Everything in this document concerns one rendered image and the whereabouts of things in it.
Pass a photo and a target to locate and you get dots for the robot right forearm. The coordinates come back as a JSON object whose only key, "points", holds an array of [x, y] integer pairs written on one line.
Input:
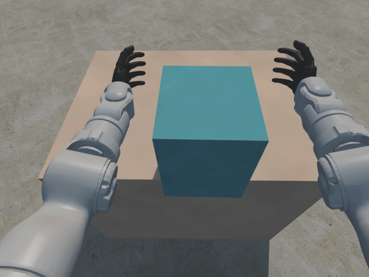
{"points": [[325, 119]]}

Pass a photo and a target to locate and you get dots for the pedestal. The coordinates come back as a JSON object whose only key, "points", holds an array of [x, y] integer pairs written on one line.
{"points": [[283, 186]]}

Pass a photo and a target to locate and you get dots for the robot left forearm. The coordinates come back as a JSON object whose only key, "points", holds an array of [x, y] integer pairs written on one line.
{"points": [[105, 131]]}

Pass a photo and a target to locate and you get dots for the robot right hand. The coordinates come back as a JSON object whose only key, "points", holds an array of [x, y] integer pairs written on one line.
{"points": [[304, 65]]}

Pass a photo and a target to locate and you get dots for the robot left hand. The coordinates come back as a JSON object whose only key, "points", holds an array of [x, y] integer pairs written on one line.
{"points": [[121, 72]]}

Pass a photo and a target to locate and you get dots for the right robot upper arm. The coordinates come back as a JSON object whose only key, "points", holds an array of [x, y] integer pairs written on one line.
{"points": [[344, 184]]}

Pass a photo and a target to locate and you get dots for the left robot upper arm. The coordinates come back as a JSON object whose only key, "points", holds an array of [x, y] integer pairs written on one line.
{"points": [[49, 242]]}

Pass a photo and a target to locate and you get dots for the carton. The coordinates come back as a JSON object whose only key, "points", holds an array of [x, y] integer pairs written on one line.
{"points": [[209, 132]]}

